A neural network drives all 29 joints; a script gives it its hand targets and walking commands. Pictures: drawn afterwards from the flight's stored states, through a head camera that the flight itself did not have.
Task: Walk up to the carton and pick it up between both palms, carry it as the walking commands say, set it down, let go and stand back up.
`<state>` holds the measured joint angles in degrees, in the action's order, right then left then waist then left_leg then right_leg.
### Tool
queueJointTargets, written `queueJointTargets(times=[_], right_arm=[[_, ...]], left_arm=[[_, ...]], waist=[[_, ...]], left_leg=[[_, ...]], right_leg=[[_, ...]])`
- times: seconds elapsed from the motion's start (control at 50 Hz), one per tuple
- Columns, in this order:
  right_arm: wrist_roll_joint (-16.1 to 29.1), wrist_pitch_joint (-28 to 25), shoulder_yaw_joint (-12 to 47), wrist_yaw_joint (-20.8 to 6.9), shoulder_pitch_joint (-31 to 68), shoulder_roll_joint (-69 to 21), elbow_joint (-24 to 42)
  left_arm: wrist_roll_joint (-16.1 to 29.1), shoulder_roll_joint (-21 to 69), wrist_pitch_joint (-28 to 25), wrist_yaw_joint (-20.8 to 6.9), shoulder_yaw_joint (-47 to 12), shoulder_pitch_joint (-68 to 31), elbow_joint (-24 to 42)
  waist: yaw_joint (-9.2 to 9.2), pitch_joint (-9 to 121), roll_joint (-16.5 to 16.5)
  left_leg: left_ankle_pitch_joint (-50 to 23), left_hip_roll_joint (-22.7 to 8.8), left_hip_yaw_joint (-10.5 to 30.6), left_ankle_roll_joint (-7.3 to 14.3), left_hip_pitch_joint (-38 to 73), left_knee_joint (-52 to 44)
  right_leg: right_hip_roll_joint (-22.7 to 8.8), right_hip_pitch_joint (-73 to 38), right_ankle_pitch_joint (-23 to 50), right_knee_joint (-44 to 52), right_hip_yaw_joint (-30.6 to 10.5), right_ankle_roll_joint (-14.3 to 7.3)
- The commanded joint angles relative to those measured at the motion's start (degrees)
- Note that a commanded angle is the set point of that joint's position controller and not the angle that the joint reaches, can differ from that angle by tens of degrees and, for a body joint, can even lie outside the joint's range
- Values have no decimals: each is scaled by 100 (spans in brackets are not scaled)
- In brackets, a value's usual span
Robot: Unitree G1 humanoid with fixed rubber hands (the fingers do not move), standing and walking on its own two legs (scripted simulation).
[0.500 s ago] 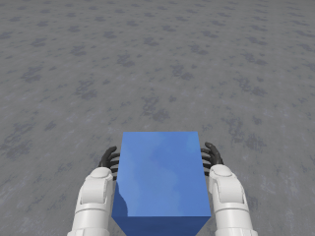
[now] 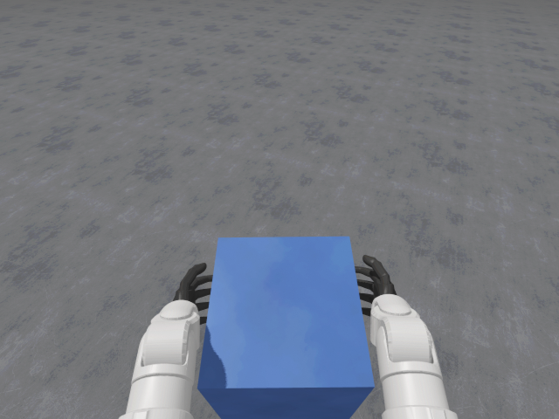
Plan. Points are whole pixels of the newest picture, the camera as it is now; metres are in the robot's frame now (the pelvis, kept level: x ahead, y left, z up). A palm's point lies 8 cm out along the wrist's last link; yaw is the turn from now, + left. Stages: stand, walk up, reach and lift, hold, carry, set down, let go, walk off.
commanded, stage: hold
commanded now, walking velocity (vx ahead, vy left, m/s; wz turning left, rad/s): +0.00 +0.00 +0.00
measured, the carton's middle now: (284, 335) +0.29 +0.00 -0.03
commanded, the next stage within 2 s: carry in 1.38 s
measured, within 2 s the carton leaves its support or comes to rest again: neither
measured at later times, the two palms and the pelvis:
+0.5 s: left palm (186, 317) +0.28 +0.14 +0.04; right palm (385, 307) +0.29 -0.15 +0.05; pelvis +0.00 -0.01 +0.00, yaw +1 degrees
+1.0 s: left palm (184, 317) +0.28 +0.14 +0.04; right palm (383, 307) +0.29 -0.14 +0.05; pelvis +0.00 +0.00 +0.00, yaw +0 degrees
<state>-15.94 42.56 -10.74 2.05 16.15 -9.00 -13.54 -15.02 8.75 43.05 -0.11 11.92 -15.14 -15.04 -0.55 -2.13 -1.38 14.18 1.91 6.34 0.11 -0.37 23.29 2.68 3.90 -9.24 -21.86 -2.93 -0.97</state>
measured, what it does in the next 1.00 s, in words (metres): stands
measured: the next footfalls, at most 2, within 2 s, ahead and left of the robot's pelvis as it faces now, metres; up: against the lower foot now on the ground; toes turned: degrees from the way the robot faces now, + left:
left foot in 1.94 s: +0.00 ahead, +0.03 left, +0.00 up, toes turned +18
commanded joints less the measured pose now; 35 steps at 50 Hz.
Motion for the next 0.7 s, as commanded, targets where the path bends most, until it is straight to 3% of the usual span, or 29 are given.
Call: queueJointTargets(times=[0.0, 0.4, 0.5, 0.68], right_arm=[[1592, -111, 3145, -1478, 2658, -5516, 138], [1620, -65, 3200, -1444, 2413, -5524, 253], [1594, -50, 3218, -1426, 2459, -5498, 298], [1567, -69, 3125, -1471, 2453, -5446, 156]], left_arm=[[1502, 5259, -303, -1302, -3114, -3268, 489], [1584, 5191, -284, -1316, -3254, -3183, 788], [1549, 5174, -280, -1327, -3146, -3067, 651], [1571, 5273, -296, -1324, -3226, -3250, 677]], waist=[[23, 1344, 96], [1, 1373, 55], [15, 1280, 215], [-49, 1289, -19]], left_leg=[[-544, 183, 71, 65, -807, -553], [-606, 209, 67, 82, -808, -535], [-449, 225, 71, 117, -876, -528], [-382, 208, 61, 93, -907, -576]], right_leg=[[109, -1065, 752, 140, -161, 89], [101, -1121, 862, 150, -166, 98], [73, -1077, 692, 172, -183, 121], [115, -1031, 598, 168, -155, 58]])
